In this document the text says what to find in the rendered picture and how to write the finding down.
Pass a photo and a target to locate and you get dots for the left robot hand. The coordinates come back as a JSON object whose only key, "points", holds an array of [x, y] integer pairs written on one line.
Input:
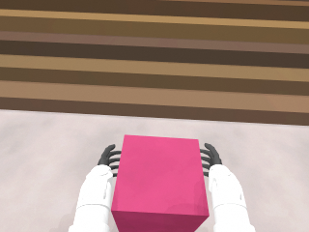
{"points": [[106, 160]]}

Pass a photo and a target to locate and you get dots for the carton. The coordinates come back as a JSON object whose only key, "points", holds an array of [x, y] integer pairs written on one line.
{"points": [[160, 185]]}

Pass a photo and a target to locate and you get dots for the right robot forearm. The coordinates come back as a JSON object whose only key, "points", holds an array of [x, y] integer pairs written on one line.
{"points": [[228, 202]]}

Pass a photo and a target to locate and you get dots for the right robot hand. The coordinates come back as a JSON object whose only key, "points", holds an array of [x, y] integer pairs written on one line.
{"points": [[213, 159]]}

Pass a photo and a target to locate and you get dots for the left robot forearm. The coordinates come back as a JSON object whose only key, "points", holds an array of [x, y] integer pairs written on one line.
{"points": [[93, 205]]}

